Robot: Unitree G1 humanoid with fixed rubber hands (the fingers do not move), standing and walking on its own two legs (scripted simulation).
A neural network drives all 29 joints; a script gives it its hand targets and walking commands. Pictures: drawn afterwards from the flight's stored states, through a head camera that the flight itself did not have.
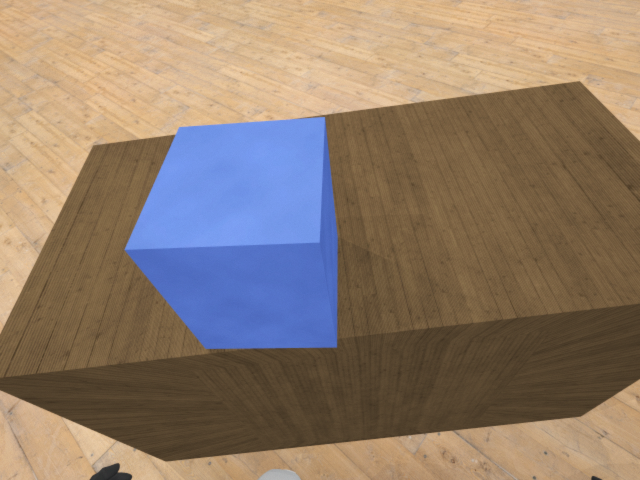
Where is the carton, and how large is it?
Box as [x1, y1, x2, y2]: [125, 117, 337, 348]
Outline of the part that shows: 324,117 187,126 178,128 126,245 125,250 205,348 336,347 337,235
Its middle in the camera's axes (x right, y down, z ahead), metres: -0.09 +0.01 +0.54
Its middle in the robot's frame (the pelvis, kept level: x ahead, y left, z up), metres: +0.42 +0.11 +0.05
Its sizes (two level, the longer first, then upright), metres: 0.210 0.200 0.250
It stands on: a pedestal, 0.70 m high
